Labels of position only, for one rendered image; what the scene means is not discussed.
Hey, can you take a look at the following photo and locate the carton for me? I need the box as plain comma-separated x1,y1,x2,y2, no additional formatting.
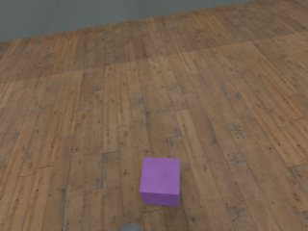
140,157,180,207

